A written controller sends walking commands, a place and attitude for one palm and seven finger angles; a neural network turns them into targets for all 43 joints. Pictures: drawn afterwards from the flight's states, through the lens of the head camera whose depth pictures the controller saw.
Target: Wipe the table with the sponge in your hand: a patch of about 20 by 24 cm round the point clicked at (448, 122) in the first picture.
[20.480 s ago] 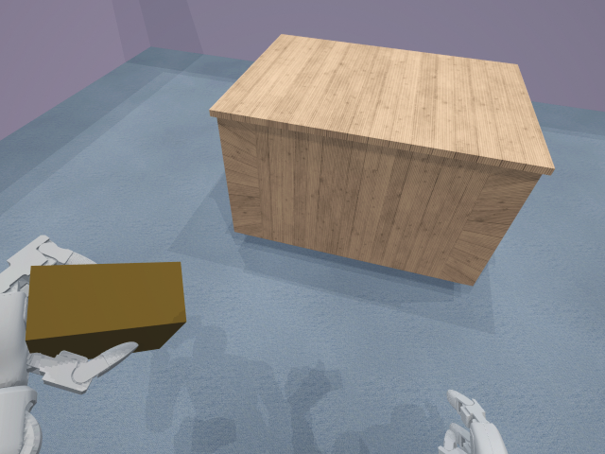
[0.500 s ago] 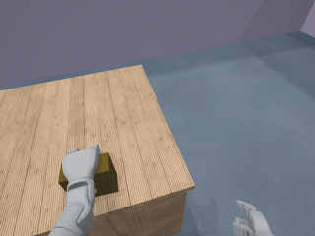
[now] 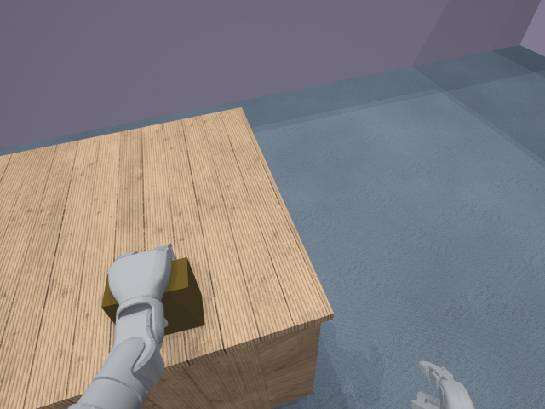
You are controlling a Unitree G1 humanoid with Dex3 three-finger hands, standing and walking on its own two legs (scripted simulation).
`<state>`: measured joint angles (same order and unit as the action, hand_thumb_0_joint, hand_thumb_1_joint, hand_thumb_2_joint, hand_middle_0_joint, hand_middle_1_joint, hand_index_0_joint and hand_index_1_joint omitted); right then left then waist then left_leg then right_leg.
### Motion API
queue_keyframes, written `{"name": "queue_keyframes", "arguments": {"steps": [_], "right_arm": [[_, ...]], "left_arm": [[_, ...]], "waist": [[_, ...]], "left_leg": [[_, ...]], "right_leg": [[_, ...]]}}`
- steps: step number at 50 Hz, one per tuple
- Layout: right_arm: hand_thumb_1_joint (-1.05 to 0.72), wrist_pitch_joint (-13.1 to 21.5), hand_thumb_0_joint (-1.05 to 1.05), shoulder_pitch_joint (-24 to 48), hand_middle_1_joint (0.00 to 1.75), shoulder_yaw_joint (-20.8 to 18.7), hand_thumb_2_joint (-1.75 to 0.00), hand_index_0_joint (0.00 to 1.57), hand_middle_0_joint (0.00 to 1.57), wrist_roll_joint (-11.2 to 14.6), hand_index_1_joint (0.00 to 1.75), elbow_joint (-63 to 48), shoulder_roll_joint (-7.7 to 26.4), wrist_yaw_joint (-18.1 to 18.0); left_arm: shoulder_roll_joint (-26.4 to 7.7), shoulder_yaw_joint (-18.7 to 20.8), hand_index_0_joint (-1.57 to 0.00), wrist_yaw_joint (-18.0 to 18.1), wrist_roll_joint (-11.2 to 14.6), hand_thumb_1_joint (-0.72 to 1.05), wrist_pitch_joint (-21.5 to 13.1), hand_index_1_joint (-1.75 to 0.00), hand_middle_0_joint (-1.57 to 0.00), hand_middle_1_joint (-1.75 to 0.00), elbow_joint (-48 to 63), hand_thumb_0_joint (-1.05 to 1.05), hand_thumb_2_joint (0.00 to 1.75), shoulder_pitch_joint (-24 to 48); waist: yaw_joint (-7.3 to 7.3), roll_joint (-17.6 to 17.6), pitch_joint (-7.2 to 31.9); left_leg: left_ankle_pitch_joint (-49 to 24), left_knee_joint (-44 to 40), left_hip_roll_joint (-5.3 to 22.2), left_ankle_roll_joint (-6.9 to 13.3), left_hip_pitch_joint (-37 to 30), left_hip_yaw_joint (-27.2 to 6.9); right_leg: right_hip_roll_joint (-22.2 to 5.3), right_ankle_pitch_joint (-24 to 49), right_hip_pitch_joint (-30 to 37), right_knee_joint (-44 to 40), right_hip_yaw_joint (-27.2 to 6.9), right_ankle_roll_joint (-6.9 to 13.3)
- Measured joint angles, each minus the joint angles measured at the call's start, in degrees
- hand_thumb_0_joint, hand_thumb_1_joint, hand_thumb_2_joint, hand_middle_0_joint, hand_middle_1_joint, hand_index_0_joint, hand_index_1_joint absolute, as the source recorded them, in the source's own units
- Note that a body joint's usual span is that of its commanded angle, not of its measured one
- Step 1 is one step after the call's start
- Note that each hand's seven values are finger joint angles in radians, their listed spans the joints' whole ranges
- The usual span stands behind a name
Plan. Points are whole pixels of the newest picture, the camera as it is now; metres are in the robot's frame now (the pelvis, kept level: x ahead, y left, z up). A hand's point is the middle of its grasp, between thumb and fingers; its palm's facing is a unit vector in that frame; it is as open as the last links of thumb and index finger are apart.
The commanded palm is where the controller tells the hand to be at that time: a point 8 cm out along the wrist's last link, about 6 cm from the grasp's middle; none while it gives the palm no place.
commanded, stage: slide across to the third lane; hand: left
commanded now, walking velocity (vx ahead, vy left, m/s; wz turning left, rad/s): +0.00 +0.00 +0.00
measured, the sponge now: (161, 307) +0.28 +0.24 -0.05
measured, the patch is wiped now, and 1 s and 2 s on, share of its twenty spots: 0.90 0.90 0.95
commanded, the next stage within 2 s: wipe forward along the third lane in 1.38 s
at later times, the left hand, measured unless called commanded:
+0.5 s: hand (184, 283) +0.31 +0.19 +0.00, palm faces -0.05 -0.01 -1.00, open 10.1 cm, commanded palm +0.28 +0.15 +0.05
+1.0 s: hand (192, 282) +0.31 +0.18 +0.00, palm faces -0.05 -0.03 -1.00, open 10.1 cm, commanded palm +0.27 +0.15 +0.04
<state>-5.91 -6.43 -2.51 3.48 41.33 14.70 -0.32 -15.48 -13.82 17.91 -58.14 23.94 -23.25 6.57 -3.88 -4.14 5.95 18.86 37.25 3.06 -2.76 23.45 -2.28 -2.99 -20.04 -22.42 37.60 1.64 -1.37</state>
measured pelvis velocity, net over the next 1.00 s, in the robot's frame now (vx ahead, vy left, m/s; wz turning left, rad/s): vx -0.01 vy -0.01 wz -0.01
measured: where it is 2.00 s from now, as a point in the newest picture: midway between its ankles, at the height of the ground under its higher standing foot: outside the picture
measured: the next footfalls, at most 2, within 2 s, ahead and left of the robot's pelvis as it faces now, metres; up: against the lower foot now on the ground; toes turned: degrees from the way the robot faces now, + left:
none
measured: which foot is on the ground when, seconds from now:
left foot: down 0.00-1.00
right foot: down 0.00-1.00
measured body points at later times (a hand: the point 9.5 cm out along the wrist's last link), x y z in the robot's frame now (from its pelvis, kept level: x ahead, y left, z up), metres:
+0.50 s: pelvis -0.01 +0.00 +0.00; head -0.01 -0.03 +0.45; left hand +0.30 +0.19 +0.06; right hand +0.20 -0.22 -0.11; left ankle +0.00 +0.16 -0.72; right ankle -0.01 -0.14 -0.72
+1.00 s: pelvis -0.01 -0.01 +0.00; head -0.01 -0.04 +0.45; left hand +0.31 +0.18 +0.05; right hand +0.18 -0.25 -0.11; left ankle +0.00 +0.16 -0.72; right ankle -0.01 -0.14 -0.72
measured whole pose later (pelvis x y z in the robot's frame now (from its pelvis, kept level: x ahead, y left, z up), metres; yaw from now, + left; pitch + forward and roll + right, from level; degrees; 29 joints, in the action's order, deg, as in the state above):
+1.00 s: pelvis -0.01 -0.01 +0.00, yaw +0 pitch +4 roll +0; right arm -8.4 -4.9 -3.0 3.9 43.4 14.6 1.7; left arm -9.1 -20.2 21.8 -57.1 27.3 -34.3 15.8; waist -3.6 -3.9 6.2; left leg 17.0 34.7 3.7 -3.2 22.0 -2.2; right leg -2.3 -18.7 -21.7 36.3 1.5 -0.6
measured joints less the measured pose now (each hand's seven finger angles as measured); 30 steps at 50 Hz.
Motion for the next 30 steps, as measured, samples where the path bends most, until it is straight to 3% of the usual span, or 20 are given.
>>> {"name": "queue_keyframes", "arguments": {"steps": [17, 26, 30], "right_arm": [[-0.90, 0.10, 0.01, 2.19, 0.30, 0.24, -0.90, 0.20, 0.20, 0.18, 0.30, 1.12, -1.16, 0.85], [-0.90, -1.20, 0.01, 3.08, 0.30, 0.49, -0.90, 0.20, 0.20, 0.41, 0.30, 1.52, -1.62, 1.55], [-0.90, -1.72, 0.01, 3.09, 0.30, 0.58, -0.90, 0.20, 0.20, 0.26, 0.30, 1.75, -1.71, 1.63]], "left_arm": [[3.39, -5.77, -0.73, 1.03, 0.10, -0.49, 0.52, -1.36, -0.69, -1.35, -6.76, -0.01, 1.04, 6.89], [6.20, -8.79, -0.73, 2.31, 0.48, -0.49, 2.67, -1.36, -0.70, -1.35, -11.57, -0.01, 1.04, 11.20], [6.94, -7.75, -0.73, 2.66, 0.91, -0.49, 2.55, -1.36, -0.70, -1.35, -13.44, -0.01, 1.04, 12.34]], "waist": [[-1.25, -0.26, 0.14], [-0.93, 0.05, 0.06], [-0.59, 0.21, 0.21]], "left_leg": [[-1.06, -0.78, -0.51, -0.11, -0.25, -0.68], [-1.46, -1.07, -0.39, -0.31, -0.46, -0.84], [-1.75, -1.52, -0.13, -0.38, -0.45, -0.61]], "right_leg": [[-0.44, 0.68, 0.57, -0.68, 0.64, 0.06], [-0.31, 0.87, 0.66, -0.62, 0.77, 0.34], [-0.04, 1.15, 0.35, -0.78, 0.53, 0.43]]}}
